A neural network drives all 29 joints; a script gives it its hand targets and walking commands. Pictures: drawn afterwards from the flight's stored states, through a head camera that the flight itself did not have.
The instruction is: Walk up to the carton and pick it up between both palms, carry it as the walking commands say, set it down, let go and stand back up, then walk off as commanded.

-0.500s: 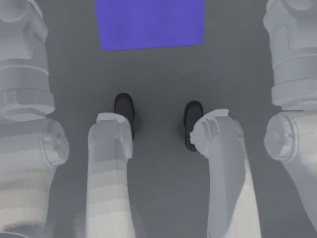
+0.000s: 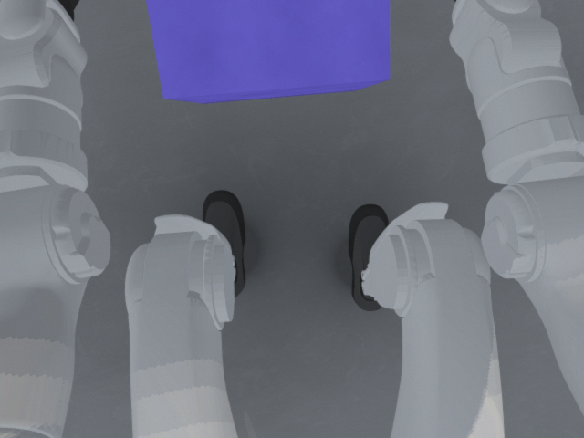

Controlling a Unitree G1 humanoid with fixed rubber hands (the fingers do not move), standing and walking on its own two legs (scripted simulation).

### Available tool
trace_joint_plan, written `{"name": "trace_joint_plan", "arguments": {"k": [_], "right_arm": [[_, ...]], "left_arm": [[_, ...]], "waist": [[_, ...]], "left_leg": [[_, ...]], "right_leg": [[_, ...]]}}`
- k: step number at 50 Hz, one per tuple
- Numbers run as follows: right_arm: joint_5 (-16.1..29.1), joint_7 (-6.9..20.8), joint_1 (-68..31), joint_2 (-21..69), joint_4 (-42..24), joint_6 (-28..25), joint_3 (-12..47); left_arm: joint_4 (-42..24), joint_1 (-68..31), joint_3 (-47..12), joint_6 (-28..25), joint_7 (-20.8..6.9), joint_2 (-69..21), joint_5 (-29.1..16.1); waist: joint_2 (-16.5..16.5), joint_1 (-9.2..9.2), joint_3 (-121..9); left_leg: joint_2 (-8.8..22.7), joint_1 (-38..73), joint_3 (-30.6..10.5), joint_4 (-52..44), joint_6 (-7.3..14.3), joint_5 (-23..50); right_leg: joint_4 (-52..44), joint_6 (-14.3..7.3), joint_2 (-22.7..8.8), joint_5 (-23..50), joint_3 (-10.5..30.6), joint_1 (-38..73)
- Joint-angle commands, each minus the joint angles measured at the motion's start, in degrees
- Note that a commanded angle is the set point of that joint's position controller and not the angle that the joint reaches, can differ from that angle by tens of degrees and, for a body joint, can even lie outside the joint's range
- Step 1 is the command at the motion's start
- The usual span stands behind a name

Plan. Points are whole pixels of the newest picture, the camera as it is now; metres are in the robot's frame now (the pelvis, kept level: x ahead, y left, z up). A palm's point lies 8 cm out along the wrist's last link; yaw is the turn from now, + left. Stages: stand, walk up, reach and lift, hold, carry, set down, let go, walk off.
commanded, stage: reach and lift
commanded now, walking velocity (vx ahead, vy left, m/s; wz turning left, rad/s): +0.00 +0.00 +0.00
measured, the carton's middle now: (270, 4) +0.56 +0.04 -0.31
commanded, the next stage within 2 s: none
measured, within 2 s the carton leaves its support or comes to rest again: leaves its support in 1.94 s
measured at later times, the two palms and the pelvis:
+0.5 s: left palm (88, 13) +0.54 +0.25 -0.24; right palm out of the picture +0.55 -0.16 -0.24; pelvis +0.00 +0.00 -0.04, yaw -1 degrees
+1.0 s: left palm (107, 1) +0.55 +0.22 -0.24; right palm out of the picture +0.56 -0.14 -0.23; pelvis +0.00 +0.00 -0.04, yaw -1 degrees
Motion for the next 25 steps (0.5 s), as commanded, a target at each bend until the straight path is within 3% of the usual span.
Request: {"name": "trace_joint_plan", "arguments": {"k": [1, 7, 9, 11, 15, 20, 25], "right_arm": [[-0.3, -0.2, -21.4, -6.5, -2.7, -3.0, 5.1], [3.5, -1.4, -26.6, -9.7, -11.1, -4.6, 7.2], [5.7, -1.0, -23.9, -7.6, -7.3, -4.5, 9.2], [6.6, 0.2, -22.7, -5.9, -2.0, -4.3, 12.0], [4.1, 0.4, -21.6, -7.2, 0.8, -4.5, 9.6], [3.8, -0.3, -21.9, -6.6, -1.8, -5.2, 9.3], [4.4, -0.2, -21.7, -6.4, -1.2, -5.0, 9.8]], "left_arm": [[-4.6, -19.8, -6.0, -3.2, -0.2, 7.6, -2.6], [-12.3, -24.1, -8.0, -4.5, 1.7, 10.8, -5.7], [-12.9, -23.5, -9.6, -5.3, 2.1, 10.5, -7.2], [-7.3, -21.5, -10.8, -5.4, 1.6, 7.8, -8.2], [1.5, -18.0, -8.5, -5.0, 0.3, 8.7, -6.4], [-3.7, -21.1, -8.6, -6.5, 0.4, 9.7, -6.5], [-3.2, -20.6, -9.3, -6.3, 0.6, 9.4, -7.0]], "waist": [[2.4, 7.91, -72.8], [1.9, 8.74, -87.9], [2.5, 9.25, -87.9], [2.7, 10.68, -77.9], [1.1, 9.91, -66.6], [1.2, 9.18, -72.1], [1.0, 9.7, -72.3]], "left_leg": [[0.8, 33.8, 7.5, 0.8, 0.6, 9.4], [0.8, 42.2, 7.5, 5.0, 0.4, 16.0], [0.7, 44.9, 7.9, 6.7, 0.6, 19.2], [1.2, 40.1, 7.8, 6.5, 0.7, 15.9], [1.6, 31.0, 7.5, 6.1, 0.6, 9.6], [1.4, 32.9, 8.0, 7.0, 0.3, 13.7], [1.5, 32.9, 8.2, 6.7, 0.5, 13.7]], "right_leg": [[-5.6, 2.3, 1.9, 11.3, -2.3, 30.9], [-0.7, 2.3, 2.4, 16.9, -3.2, 37.4], [0.8, 2.4, 2.6, 18.6, -3.1, 36.1], [0.8, 2.3, 2.0, 14.1, -2.3, 30.4], [-0.1, 2.7, 1.2, 10.4, -1.8, 26.8], [-0.1, 2.9, 1.6, 16.0, -1.9, 30.9], [-0.2, 2.9, 1.7, 15.5, -2.1, 30.1]]}}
